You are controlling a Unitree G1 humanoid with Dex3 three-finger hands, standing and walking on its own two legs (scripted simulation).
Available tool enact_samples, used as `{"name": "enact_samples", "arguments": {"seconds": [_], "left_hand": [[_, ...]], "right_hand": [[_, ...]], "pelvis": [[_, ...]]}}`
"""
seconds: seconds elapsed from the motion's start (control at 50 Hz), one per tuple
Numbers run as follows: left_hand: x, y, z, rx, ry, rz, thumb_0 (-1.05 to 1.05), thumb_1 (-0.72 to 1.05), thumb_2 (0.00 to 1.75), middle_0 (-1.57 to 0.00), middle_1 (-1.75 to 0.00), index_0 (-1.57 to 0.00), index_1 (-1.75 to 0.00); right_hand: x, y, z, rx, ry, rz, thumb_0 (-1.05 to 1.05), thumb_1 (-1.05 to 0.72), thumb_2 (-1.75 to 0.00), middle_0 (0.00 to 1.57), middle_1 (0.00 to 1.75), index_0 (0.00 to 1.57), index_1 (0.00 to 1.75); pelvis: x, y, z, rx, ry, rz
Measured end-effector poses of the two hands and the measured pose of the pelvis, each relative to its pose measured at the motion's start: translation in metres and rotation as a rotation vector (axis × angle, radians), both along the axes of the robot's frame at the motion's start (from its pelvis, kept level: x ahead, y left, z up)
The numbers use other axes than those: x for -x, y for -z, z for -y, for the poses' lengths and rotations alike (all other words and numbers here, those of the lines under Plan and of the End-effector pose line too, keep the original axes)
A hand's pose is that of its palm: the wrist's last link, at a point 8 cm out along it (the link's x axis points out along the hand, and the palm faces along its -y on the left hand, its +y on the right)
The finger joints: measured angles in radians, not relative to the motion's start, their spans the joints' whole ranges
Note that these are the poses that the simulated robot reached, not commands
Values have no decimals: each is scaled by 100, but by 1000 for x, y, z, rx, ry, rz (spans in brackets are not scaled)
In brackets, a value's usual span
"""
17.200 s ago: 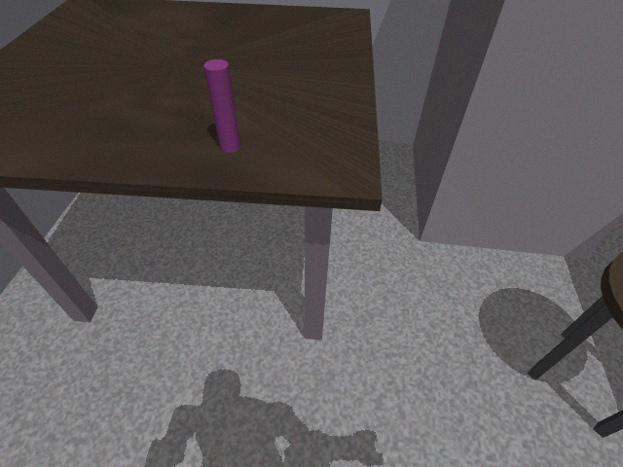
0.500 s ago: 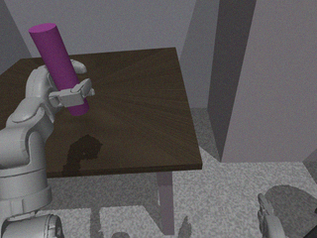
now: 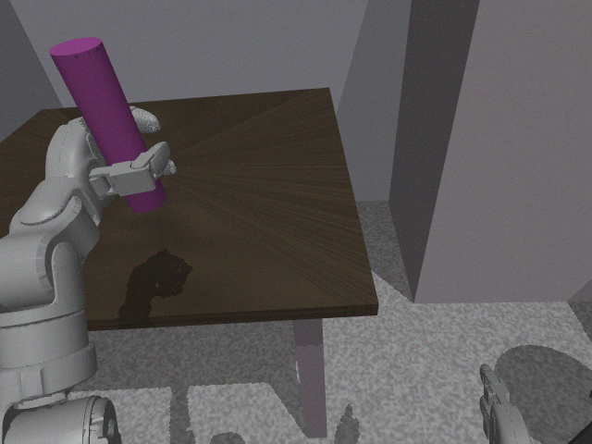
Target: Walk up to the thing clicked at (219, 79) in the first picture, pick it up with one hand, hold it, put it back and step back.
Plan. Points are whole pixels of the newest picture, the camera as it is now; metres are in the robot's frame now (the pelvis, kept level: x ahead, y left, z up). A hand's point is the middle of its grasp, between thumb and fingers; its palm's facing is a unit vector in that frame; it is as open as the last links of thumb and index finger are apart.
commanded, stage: hold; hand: left
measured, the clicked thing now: (117, 135) +0.34 +0.18 +0.31
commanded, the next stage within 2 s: crouch in 0.76 s
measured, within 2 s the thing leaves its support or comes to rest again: neither
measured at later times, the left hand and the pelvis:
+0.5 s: hand (146, 158) +0.34 +0.16 +0.29, palm faces +0.08 -1.00 +0.01, open 5.5 cm; pelvis +0.00 +0.00 +0.00, yaw +0 degrees
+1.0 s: hand (143, 159) +0.34 +0.16 +0.28, palm faces +0.08 -1.00 +0.01, open 5.5 cm; pelvis +0.00 +0.00 +0.00, yaw +0 degrees
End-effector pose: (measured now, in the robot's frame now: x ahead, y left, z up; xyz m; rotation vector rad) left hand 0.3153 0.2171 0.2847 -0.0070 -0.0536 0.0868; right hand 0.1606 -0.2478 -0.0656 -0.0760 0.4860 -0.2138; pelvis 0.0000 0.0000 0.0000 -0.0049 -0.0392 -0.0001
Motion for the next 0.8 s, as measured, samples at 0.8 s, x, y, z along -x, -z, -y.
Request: {"name": "enact_samples", "arguments": {"seconds": [0.8], "left_hand": [[2,3,2,-5,-4,1,-1,12,116,-99,-115,-101,-116]], "right_hand": [[4,-3,5,12,10,15,-2,55,-5,5,5,6,5]], "pelvis": [[2,0,3,-2,1,3]]}}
